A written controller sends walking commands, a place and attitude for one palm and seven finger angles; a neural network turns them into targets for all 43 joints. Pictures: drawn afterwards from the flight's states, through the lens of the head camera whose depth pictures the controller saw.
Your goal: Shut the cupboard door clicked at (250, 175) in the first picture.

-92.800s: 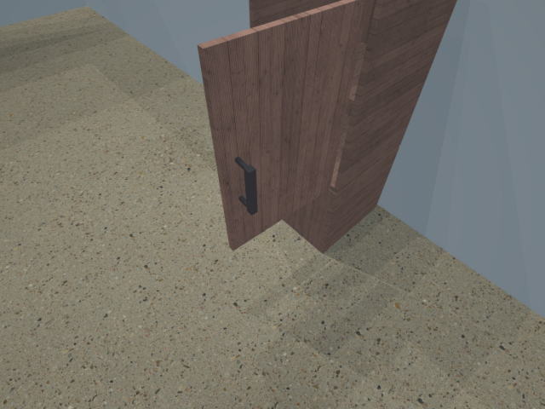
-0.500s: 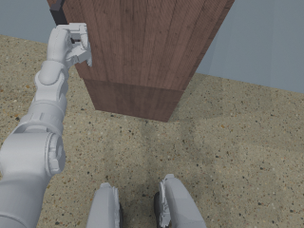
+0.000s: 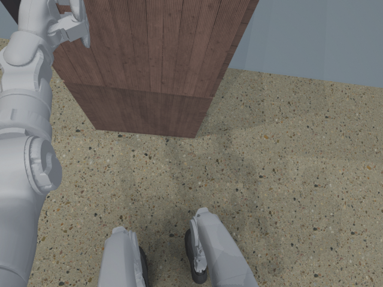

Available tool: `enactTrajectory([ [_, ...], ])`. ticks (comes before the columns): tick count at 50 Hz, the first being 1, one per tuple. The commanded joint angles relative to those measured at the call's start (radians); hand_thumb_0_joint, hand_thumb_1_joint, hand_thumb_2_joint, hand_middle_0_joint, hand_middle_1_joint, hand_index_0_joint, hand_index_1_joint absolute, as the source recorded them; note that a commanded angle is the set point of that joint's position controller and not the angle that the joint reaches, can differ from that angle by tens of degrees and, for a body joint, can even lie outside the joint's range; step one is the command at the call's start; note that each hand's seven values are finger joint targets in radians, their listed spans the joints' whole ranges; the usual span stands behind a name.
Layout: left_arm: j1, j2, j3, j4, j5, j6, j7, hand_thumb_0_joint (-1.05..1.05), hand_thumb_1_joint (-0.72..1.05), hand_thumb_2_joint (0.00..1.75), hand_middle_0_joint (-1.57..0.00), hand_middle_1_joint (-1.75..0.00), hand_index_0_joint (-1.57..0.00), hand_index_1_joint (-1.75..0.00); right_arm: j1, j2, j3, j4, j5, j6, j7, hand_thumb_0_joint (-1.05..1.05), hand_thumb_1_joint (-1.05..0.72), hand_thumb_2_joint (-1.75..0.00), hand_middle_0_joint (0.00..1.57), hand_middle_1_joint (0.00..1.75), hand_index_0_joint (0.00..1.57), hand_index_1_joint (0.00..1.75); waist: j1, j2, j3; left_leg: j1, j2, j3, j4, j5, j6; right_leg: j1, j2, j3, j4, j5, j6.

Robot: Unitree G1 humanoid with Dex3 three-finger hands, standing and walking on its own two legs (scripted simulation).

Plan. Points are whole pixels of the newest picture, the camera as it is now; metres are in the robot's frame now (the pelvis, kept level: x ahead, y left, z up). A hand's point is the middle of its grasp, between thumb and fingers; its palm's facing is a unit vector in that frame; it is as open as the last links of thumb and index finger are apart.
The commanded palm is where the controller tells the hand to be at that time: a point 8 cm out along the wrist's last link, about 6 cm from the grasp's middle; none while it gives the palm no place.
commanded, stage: push the door shut along its arc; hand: left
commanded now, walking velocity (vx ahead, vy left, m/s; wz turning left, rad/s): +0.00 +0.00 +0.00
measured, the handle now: (26, 8) +0.62 +0.18 +0.08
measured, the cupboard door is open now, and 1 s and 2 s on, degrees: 0 0 0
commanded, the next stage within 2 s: pull the fist back off the door in 0.24 s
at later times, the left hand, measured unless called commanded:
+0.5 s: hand (86, 21) +0.59 +0.09 +0.08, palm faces +0.01 -1.00 +0.09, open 2.8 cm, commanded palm +0.60 +0.09 +0.08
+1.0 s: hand (104, 28) +0.58 +0.06 +0.08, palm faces +0.08 -1.00 -0.02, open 3.2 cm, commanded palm +0.53 +0.10 +0.08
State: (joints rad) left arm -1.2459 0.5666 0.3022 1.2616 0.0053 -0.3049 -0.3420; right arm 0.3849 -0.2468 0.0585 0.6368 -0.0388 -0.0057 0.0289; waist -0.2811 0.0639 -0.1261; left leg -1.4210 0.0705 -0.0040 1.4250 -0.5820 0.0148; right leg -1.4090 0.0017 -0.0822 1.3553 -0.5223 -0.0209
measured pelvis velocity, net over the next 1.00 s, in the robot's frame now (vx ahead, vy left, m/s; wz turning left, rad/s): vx -0.01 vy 0.00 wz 0.01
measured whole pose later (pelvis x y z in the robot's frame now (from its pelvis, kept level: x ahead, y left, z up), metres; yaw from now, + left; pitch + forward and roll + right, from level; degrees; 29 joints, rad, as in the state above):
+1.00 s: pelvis -0.01 +0.00 +0.01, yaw +0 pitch +32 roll -3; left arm -1.21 0.36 0.32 1.31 0.08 -0.42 0.20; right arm 0.46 -0.25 0.03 0.66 -0.11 -0.04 0.11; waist -0.29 0.07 -0.15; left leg -1.40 0.06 0.00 1.37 -0.54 0.02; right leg -1.39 0.00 -0.07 1.30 -0.48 -0.02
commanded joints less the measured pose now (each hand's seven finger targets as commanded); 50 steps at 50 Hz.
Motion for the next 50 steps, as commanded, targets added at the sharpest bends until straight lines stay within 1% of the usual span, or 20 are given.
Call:
enactTrajectory([
  [1,-0.608,0.164,-0.008,-0.226,-0.027,-0.032,-0.016,0.0,0.9,0.9,-1.3,-1.5,-1.3,-1.5,0.238,-0.21,-0.086,-0.006,-0.002,-0.022,-0.026,0.0,-0.9,-0.9,0.2,0.3,0.2,0.3,-0.074,0.174,-0.654,0.469,-0.038,-0.072,-0.1,0.422,0.035,0.313,0.046,0.05,-0.176,0.334,-0.01],
  [2,-0.608,0.142,-0.024,-0.202,-0.029,-0.022,-0.023,0.0,0.9,0.9,-1.3,-1.5,-1.3,-1.5,0.237,-0.21,-0.087,-0.002,0.0,-0.027,-0.028,0.0,-0.9,-0.9,0.2,0.3,0.2,0.3,-0.083,0.158,-0.639,0.459,-0.041,-0.072,-0.097,0.41,0.038,0.303,0.048,0.05,-0.181,0.323,-0.011],
  [4,-0.635,0.155,-0.023,-0.173,-0.028,-0.01,-0.03,0.0,0.9,0.9,-1.3,-1.5,-1.3,-1.5,0.238,-0.21,-0.081,0.007,-0.001,-0.035,-0.034,0.0,-0.9,-0.9,0.2,0.3,0.2,0.3,-0.098,0.149,-0.609,0.417,-0.04,-0.067,-0.086,0.376,0.042,0.293,0.049,0.053,-0.185,0.292,-0.01],
  [9,-0.74,0.115,-0.069,-0.21,-0.029,-0.017,-0.036,0.0,0.9,0.9,-1.3,-1.5,-1.3,-1.5,0.236,-0.214,-0.082,0.028,-0.009,-0.066,-0.041,0.0,-0.9,-0.9,0.2,0.3,0.2,0.3,-0.118,0.255,-0.639,0.498,-0.04,-0.082,-0.074,0.388,0.037,0.199,0.053,0.039,-0.173,0.26,-0.022],
  [17,-0.803,0.03,-0.14,-0.168,-0.013,0.005,-0.027,0.0,0.9,0.9,-1.3,-1.5,-1.3,-1.5,0.221,-0.226,-0.078,0.055,-0.013,-0.101,-0.049,0.0,-0.9,-0.9,0.2,0.3,0.2,0.3,-0.162,0.299,-0.605,0.537,-0.036,-0.105,-0.076,0.323,0.034,0.064,0.058,0.013,-0.16,0.189,-0.027],
  [18,-0.788,0.075,0.067,-0.156,-0.086,0.02,0.172,0.0,0.9,0.9,-1.3,-1.5,-1.3,-1.5,0.272,-0.212,-0.06,0.015,-0.04,-0.103,-0.044,0.0,-0.9,-0.9,0.2,0.3,0.2,0.3,-0.108,0.281,-0.576,0.456,-0.02,-0.122,-0.108,0.252,0.024,0.092,0.045,0.019,-0.168,0.163,-0.017],
  [20,-0.722,0.012,0.033,-0.092,-0.044,0.03,0.334,0.0,0.9,0.9,-1.3,-1.5,-1.3,-1.5,0.246,-0.201,-0.056,0.009,-0.047,-0.102,-0.019,0.0,-0.9,-0.9,0.2,0.3,0.2,0.3,-0.108,0.237,-0.54,0.413,-0.016,-0.15,-0.146,0.162,0.016,0.076,0.043,0.009,-0.152,0.114,-0.008],
  [21,-0.763,-0.026,0.033,-0.114,-0.039,0.025,0.392,0.0,0.9,0.9,-1.3,-1.5,-1.3,-1.5,0.25,-0.2,-0.063,0.015,-0.058,-0.099,-0.01,0.0,-0.9,-0.9,0.2,0.3,0.2,0.3,-0.127,0.215,-0.537,0.412,-0.016,-0.15,-0.147,0.148,0.015,0.072,0.039,0.011,-0.158,0.112,0.001],
  [23,-0.802,-0.027,0.054,-0.135,0.003,-0.006,0.516,0.0,0.9,0.9,-1.3,-1.5,-1.3,-1.5,0.263,-0.201,-0.071,0.014,-0.077,-0.094,0.011,0.0,-0.9,-0.9,0.2,0.3,0.2,0.3,-0.12,0.221,-0.576,0.413,-0.024,-0.15,-0.15,0.123,0.011,0.076,0.036,0.013,-0.156,0.101,0.006],
  [25,-0.842,-0.021,0.042,-0.154,0.092,-0.062,0.633,0.0,0.9,0.9,-1.3,-1.5,-1.3,-1.5,0.263,-0.198,-0.075,0.022,-0.097,-0.096,0.036,0.0,-0.9,-0.9,0.2,0.3,0.2,0.3,-0.122,0.269,-0.597,0.442,-0.025,-0.159,-0.159,0.103,0.002,0.041,0.031,0.009,-0.141,0.089,0.007],
  [27,-0.847,-0.036,-0.023,-0.126,0.186,-0.103,0.676,0.0,0.9,0.9,-1.3,-1.5,-1.3,-1.5,0.267,-0.201,-0.085,0.037,-0.105,-0.091,0.06,0.0,-0.9,-0.9,0.2,0.3,0.2,0.3,-0.145,0.291,-0.595,0.463,-0.025,-0.161,-0.163,0.081,-0.002,0.021,0.027,0.012,-0.148,0.079,0.003],
  [29,-0.865,-0.015,-0.055,-0.122,0.25,-0.133,0.679,0.0,0.9,0.9,-1.3,-1.5,-1.3,-1.5,0.275,-0.206,-0.091,0.043,-0.109,-0.082,0.074,0.0,-0.9,-0.9,0.2,0.3,0.2,0.3,-0.159,0.29,-0.595,0.459,-0.03,-0.151,-0.166,0.069,0.001,0.04,0.024,0.015,-0.159,0.068,0.0],
  [31,-0.858,0.002,-0.066,-0.103,0.259,-0.144,0.648,0.0,0.9,0.9,-1.3,-1.5,-1.3,-1.5,0.274,-0.21,-0.094,0.04,-0.103,-0.075,0.078,0.0,-0.9,-0.9,0.2,0.3,0.2,0.3,-0.159,0.282,-0.613,0.46,-0.035,-0.149,-0.175,0.067,0.002,0.073,0.024,0.016,-0.168,0.067,-0.004],
  [34,-0.809,-0.004,-0.051,-0.068,0.183,-0.119,0.582,0.0,0.9,0.9,-1.3,-1.5,-1.3,-1.5,0.262,-0.213,-0.09,0.027,-0.086,-0.07,0.071,0.0,-0.9,-0.9,0.2,0.3,0.2,0.3,-0.14,0.239,-0.608,0.416,-0.046,-0.132,-0.194,0.043,0.006,0.156,0.028,0.024,-0.195,0.058,-0.004],
  [36,-0.758,0.003,-0.024,-0.06,0.133,-0.106,0.546,0.0,0.9,0.9,-1.3,-1.5,-1.3,-1.5,0.26,-0.212,-0.083,0.012,-0.077,-0.066,0.064,0.0,-0.9,-0.9,0.2,0.3,0.2,0.3,-0.114,0.219,-0.61,0.397,-0.05,-0.121,-0.205,0.053,0.007,0.202,0.03,0.026,-0.203,0.061,-0.004],
  [39,-0.67,-0.021,-0.001,-0.04,0.08,-0.099,0.528,0.0,0.9,0.9,-1.3,-1.5,-1.3,-1.5,0.257,-0.206,-0.078,0.004,-0.071,-0.065,0.058,0.0,-0.9,-0.9,0.2,0.3,0.2,0.3,-0.1,0.146,-0.56,0.348,-0.051,-0.103,-0.211,0.052,0.013,0.24,0.032,0.032,-0.223,0.056,0.001],
  [44,-0.516,-0.063,0.007,-0.109,0.07,-0.168,0.54,0.0,0.9,0.9,-1.3,-1.5,-1.3,-1.5,0.265,-0.191,-0.086,-0.007,-0.075,-0.059,0.069,0.0,-0.9,-0.9,0.2,0.3,0.2,0.3,-0.049,0.108,-0.573,0.381,-0.048,-0.083,-0.212,0.151,0.013,0.289,0.032,0.032,-0.224,0.117,0.002],
  [45,-0.46,-0.059,0.021,-0.112,0.073,-0.179,0.541,0.0,0.9,0.9,-1.3,-1.5,-1.3,-1.5,0.264,-0.191,-0.089,-0.012,-0.074,-0.056,0.071,0.0,-0.9,-0.9,0.2,0.3,0.2,0.3,-0.029,0.111,-0.591,0.396,-0.048,-0.077,-0.212,0.181,0.012,0.306,0.033,0.033,-0.22,0.136,0.0],
  [49,-0.358,-0.096,0.007,-0.17,0.074,-0.202,0.545,0.0,0.9,0.9,-1.3,-1.5,-1.3,-1.5,0.257,-0.182,-0.104,-0.02,-0.065,-0.031,0.076,0.0,-0.9,-0.9,0.2,0.3,0.2,0.3,-0.002,0.081,-0.577,0.417,-0.049,-0.053,-0.224,0.251,0.011,0.379,0.032,0.041,-0.241,0.199,0.002],
  [50,-0.343,-0.099,0.013,-0.222,0.069,-0.215,0.545,0.0,0.9,0.9,-1.3,-1.5,-1.3,-1.5,0.255,-0.181,-0.109,-0.029,-0.065,-0.028,0.076,0.0,-0.9,-0.9,0.2,0.3,0.2,0.3,0.015,0.106,-0.615,0.462,-0.05,-0.051,-0.228,0.295,0.009,0.395,0.031,0.041,-0.237,0.238,0.0],
])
